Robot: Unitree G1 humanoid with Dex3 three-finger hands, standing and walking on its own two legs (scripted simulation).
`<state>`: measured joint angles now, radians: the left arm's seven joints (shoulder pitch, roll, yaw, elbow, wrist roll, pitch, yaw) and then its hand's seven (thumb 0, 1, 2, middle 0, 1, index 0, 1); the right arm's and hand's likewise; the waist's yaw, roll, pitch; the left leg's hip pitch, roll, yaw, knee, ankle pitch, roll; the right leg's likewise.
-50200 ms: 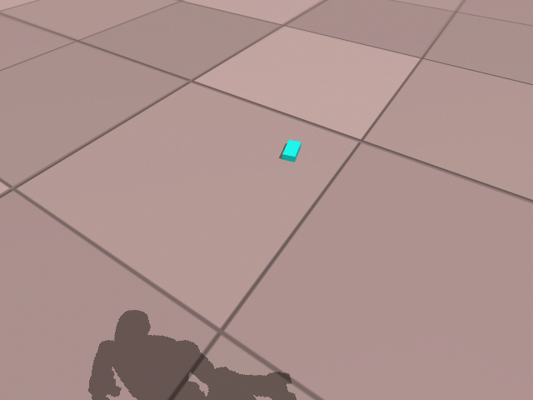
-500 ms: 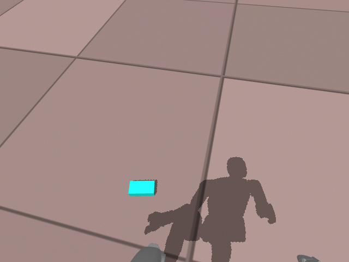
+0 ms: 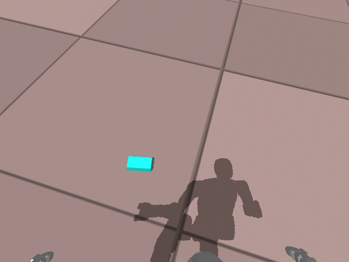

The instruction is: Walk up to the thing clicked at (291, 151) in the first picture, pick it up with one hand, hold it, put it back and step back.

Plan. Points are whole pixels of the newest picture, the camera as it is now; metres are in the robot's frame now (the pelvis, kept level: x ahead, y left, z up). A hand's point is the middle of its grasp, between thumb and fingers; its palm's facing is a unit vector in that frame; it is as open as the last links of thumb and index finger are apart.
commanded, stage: step back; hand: left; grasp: from above
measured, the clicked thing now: (139, 163) +0.73 +0.19 -0.75
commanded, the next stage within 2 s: none
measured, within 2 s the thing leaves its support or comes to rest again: neither
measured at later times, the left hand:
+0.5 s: hand out of the picture -0.04 +0.26 -0.14, palm faces +0.02 -0.89 -0.45, open 7.4 cm
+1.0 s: hand out of the picture -0.28 +0.23 -0.14, palm faces -0.02 -0.90 -0.44, open 7.4 cm
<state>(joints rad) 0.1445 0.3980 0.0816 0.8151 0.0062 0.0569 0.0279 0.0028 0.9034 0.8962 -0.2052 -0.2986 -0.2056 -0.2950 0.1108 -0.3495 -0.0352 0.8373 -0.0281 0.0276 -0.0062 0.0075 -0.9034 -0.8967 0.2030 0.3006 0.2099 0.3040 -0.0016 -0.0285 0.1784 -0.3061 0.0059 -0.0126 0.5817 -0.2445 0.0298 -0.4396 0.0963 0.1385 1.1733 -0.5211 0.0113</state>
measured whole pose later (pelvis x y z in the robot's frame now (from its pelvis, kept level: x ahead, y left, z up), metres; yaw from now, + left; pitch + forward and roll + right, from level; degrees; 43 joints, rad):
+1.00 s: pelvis -0.33 -0.04 +0.00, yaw -2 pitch -2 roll +2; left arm 0.23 0.35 0.06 0.91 0.04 0.03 0.01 0.00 0.90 0.90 -0.21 -0.30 -0.21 -0.30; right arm 0.11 -0.41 -0.05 0.86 -0.01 0.06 -0.02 0.01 -0.91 -0.90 0.20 0.30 0.21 0.30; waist 0.04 0.03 0.14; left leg -0.52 -0.10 -0.14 1.08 -0.46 -0.01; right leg -0.28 -0.01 0.03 0.66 -0.34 -0.03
